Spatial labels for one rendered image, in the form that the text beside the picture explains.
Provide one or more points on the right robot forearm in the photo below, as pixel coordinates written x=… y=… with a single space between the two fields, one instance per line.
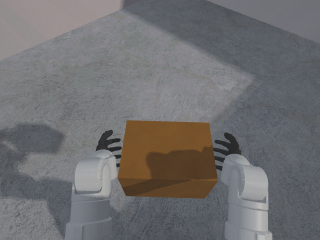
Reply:
x=248 y=200

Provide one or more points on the left robot forearm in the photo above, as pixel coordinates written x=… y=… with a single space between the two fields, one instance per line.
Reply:
x=91 y=192

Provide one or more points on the carton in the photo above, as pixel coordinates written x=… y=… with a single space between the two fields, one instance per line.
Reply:
x=168 y=159

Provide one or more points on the robot left hand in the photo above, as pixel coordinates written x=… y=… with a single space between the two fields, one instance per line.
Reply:
x=103 y=144

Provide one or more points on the robot right hand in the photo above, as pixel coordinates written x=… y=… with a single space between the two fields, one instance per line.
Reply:
x=233 y=147

